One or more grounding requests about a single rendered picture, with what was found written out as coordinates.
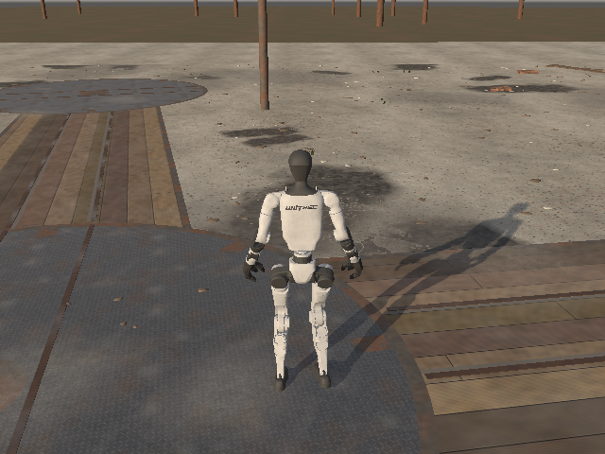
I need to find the right robot hand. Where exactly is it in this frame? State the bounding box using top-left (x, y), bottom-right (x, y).
top-left (341, 258), bottom-right (363, 279)

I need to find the robot left upper arm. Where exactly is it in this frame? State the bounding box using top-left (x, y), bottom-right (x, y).
top-left (255, 191), bottom-right (282, 244)

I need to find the right robot forearm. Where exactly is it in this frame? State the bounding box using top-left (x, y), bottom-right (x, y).
top-left (339, 226), bottom-right (360, 263)

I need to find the left robot hand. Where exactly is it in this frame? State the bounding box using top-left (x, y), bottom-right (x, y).
top-left (243, 260), bottom-right (265, 282)

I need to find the robot right upper arm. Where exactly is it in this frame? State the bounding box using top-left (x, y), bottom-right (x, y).
top-left (320, 190), bottom-right (349, 241)

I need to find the left robot foot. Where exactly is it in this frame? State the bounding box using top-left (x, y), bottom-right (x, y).
top-left (274, 367), bottom-right (288, 392)

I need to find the humanoid robot torso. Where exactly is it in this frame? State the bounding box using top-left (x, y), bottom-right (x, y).
top-left (279, 187), bottom-right (324, 284)

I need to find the left robot forearm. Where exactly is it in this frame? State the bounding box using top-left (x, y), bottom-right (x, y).
top-left (246, 229), bottom-right (265, 265)

